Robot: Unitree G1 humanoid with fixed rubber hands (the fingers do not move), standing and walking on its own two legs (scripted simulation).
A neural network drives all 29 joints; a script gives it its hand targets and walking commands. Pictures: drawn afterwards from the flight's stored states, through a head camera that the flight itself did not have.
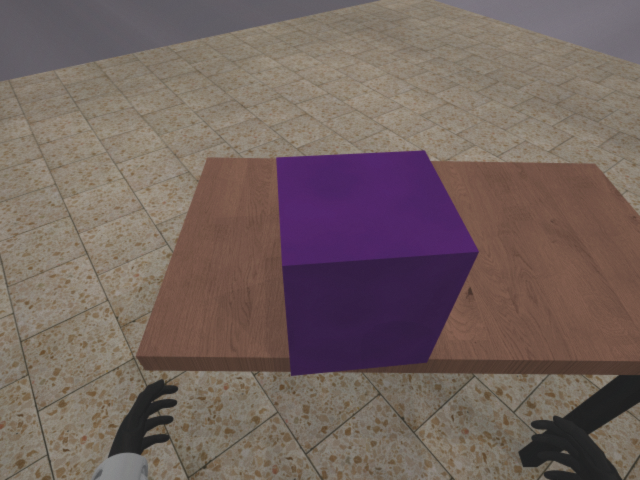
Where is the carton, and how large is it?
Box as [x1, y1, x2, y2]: [276, 150, 478, 375]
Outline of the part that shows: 424,150 276,157 282,270 291,375 426,362 478,251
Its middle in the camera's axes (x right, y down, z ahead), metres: +0.05 +0.04 +0.54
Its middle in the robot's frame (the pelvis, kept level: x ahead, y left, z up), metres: +0.39 -0.01 +0.06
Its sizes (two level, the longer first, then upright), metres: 0.202 0.187 0.246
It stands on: a table, 0.72 m high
